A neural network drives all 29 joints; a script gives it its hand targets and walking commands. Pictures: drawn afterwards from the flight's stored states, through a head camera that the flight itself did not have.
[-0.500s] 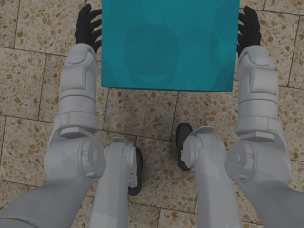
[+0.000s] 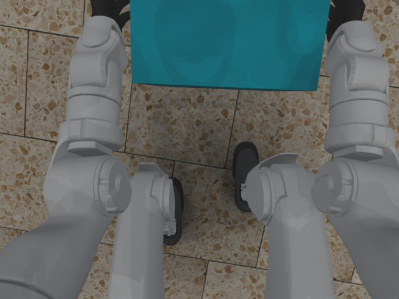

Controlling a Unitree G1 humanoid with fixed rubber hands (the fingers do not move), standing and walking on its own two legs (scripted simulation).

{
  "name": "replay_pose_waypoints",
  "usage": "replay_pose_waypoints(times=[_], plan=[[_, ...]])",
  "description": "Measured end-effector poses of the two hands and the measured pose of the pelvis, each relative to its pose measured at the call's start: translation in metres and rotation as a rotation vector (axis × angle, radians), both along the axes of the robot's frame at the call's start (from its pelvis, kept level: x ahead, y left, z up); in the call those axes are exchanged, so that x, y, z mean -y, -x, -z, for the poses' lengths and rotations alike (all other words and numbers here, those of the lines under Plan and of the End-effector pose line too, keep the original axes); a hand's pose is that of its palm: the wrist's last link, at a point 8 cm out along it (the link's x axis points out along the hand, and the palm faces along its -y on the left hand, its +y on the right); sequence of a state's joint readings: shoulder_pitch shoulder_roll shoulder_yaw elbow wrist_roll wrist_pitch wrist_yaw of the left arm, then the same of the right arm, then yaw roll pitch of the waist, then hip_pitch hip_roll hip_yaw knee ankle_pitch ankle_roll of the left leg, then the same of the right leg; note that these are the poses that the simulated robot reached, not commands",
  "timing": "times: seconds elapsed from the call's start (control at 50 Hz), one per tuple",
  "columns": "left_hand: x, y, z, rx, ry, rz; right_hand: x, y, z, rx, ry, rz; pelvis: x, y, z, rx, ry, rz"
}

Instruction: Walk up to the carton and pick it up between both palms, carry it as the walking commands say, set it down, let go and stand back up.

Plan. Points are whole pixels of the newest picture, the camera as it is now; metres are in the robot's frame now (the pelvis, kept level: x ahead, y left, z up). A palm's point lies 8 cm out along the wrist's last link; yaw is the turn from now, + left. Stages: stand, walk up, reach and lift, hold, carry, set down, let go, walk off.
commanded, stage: set down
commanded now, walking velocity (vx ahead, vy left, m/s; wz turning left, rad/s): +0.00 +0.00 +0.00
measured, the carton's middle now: (221, 36) +0.53 -0.07 -0.22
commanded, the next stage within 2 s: none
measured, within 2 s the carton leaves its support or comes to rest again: rests again in 0.90 s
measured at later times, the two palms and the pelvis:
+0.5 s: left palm (125, 26) +0.56 +0.10 -0.19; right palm (329, 20) +0.53 -0.26 -0.19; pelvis +0.00 +0.00 -0.05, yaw +0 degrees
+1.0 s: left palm (128, 32) +0.55 +0.10 -0.21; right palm (324, 26) +0.53 -0.26 -0.21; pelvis +0.00 +0.00 -0.06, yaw +1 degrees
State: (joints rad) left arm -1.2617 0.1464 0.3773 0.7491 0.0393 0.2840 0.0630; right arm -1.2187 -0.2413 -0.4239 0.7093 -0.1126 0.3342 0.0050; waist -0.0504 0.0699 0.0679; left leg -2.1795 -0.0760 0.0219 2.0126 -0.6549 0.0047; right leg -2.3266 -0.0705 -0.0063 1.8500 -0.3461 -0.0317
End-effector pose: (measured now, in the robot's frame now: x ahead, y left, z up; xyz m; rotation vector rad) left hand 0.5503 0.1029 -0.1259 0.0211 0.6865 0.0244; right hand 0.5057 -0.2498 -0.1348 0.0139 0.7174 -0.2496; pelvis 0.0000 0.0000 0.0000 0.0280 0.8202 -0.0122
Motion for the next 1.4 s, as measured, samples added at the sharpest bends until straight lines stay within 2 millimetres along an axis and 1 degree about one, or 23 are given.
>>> replay_pose_waypoints(times=[0.1,0.3,0.4,0.5,0.74,0.92,1.4], plan=[[0.002,-0.003,0.018,-0.005,-0.004,0.003,0.002,-0.004,0.017,-0.01,0.006,-0.008,-0.001,0.0,0.011,0.018,0.001,-0.002],[0.006,-0.008,0.05,-0.012,-0.011,0.007,0.008,-0.018,0.04,-0.02,0.021,-0.025,-0.001,-0.002,0.032,0.049,0.0,0.0],[0.006,-0.009,0.061,-0.009,-0.016,0.004,0.007,-0.022,0.049,-0.017,0.022,-0.033,-0.001,-0.002,0.041,0.061,-0.001,0.0],[0.005,-0.009,0.065,-0.007,-0.015,0.001,0.007,-0.023,0.053,-0.014,0.02,-0.033,-0.001,-0.002,0.046,0.073,-0.002,-0.004],[0.007,-0.004,0.074,-0.024,-0.02,0.012,0.009,-0.017,0.064,-0.035,0.024,-0.039,-0.001,0.003,0.052,0.102,-0.003,-0.011],[0.004,-0.003,0.082,-0.028,-0.019,0.016,0.007,-0.019,0.071,-0.044,0.026,-0.049,0.001,0.005,0.057,0.117,-0.001,-0.014],[0.003,-0.009,0.089,-0.011,0.011,0.029,0.009,-0.024,0.079,-0.036,0.01,-0.047,0.001,0.004,0.064,0.132,0.008,-0.024]])
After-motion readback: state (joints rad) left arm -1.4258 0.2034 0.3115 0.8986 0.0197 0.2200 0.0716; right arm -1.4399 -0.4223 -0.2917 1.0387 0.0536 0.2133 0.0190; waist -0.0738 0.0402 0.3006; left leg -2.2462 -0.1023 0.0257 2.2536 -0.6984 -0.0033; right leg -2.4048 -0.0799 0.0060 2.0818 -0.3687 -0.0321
